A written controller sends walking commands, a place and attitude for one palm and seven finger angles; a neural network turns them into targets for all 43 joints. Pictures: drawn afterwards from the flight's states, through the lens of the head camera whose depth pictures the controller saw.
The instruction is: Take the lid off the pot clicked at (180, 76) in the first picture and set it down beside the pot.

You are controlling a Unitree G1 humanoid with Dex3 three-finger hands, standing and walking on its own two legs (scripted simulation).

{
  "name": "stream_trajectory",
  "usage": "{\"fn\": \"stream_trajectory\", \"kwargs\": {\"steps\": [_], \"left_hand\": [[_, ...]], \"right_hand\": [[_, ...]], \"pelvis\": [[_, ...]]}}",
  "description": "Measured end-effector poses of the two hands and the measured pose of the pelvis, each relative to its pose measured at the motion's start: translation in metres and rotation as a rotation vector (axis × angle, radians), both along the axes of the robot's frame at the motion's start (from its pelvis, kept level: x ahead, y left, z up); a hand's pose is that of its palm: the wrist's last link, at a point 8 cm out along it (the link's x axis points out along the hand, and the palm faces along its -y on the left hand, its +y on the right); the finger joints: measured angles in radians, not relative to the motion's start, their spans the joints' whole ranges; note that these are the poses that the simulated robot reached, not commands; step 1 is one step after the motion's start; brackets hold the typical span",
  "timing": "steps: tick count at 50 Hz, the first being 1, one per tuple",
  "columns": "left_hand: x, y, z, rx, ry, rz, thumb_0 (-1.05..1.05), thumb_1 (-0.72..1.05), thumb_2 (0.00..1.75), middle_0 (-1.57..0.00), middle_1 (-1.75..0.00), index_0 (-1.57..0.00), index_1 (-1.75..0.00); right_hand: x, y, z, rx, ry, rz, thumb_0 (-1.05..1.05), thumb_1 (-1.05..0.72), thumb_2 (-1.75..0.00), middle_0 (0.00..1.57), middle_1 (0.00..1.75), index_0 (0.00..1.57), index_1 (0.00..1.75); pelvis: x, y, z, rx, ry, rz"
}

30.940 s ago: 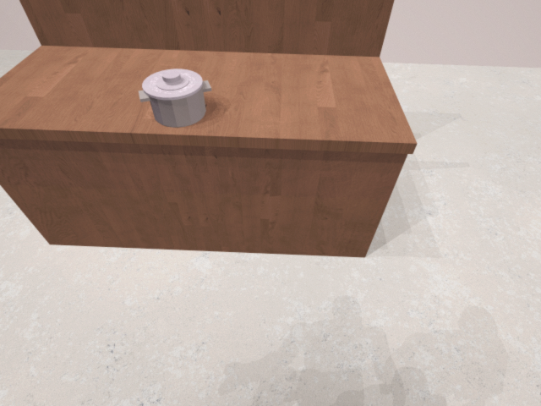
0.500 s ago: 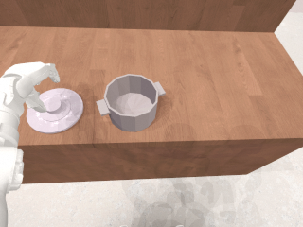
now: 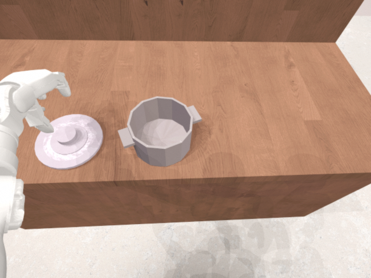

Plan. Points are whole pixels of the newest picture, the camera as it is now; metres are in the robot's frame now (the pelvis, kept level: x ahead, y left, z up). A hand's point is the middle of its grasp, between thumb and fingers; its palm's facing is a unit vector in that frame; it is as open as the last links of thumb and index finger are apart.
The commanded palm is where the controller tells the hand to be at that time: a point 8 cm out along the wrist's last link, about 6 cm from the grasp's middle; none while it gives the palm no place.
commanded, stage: draw the hand back to the body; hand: left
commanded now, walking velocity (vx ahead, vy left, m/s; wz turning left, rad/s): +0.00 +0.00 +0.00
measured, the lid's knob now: (66, 135) +0.49 +0.30 -0.06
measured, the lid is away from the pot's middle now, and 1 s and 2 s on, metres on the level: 0.26 0.26 0.26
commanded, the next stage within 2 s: none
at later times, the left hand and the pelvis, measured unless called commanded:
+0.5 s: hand (41, 126) +0.40 +0.27 +0.09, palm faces -0.23 -0.38 -0.90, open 11.0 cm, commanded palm +0.38 +0.29 +0.15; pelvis +0.00 +0.00 +0.01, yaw +2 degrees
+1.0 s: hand (40, 131) +0.35 +0.24 +0.15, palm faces +0.38 -0.88 -0.30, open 9.7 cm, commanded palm +0.30 +0.27 +0.16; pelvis +0.01 -0.03 +0.01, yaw +1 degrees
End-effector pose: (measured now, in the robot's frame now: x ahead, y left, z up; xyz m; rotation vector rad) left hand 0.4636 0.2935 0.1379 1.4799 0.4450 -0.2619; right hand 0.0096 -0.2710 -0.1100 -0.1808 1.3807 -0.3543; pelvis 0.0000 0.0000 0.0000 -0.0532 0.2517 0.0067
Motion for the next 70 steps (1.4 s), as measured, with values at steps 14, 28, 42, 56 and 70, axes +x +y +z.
{"fn": "stream_trajectory", "kwargs": {"steps": [14,28,42,56,70], "left_hand": [[-0.028,0.002,-0.001,0.003,-0.049,-0.034,0.0,0.03,0.57,-0.33,-0.91,-0.33,-0.92],[-0.077,-0.004,0.005,-0.731,-0.423,0.2,0.0,0.03,0.57,-0.34,-0.91,-0.34,-0.92],[-0.116,-0.011,0.014,-1.102,-0.748,0.419,0.0,0.16,0.62,-0.31,-0.82,-0.31,-0.82],[-0.173,-0.027,0.026,-1.076,-0.816,0.411,0.0,0.45,0.73,-0.27,-0.61,-0.27,-0.62],[-0.228,-0.039,0.033,-1.073,-0.862,0.408,0.01,0.75,0.84,-0.23,-0.4,-0.23,-0.41]], "right_hand": [[0.037,0.006,0.001,0.046,-0.065,0.046,0.01,-0.9,-0.9,0.21,0.3,0.2,0.3],[0.107,0.026,0.014,0.07,-0.291,0.191,0.01,-0.91,-0.9,0.2,0.3,0.2,0.3],[0.116,0.004,0.026,0.039,-0.414,0.228,0.01,-0.9,-0.9,0.21,0.3,0.2,0.3],[0.138,-0.013,0.029,0.055,-0.504,0.253,0.02,-0.9,-0.9,0.2,0.3,0.2,0.3],[0.165,-0.005,0.042,0.086,-0.632,0.314,0.02,-0.9,-0.9,0.21,0.3,0.2,0.3]], "pelvis": [[0.003,0.001,0.005,0.007,-0.039,0.012],[0.001,-0.003,0.011,0.021,-0.154,0.02],[0.014,-0.021,0.014,0.026,-0.221,0.015],[0.01,-0.04,0.015,0.037,-0.261,0.02],[-0.001,-0.051,0.016,0.044,-0.297,0.028]]}}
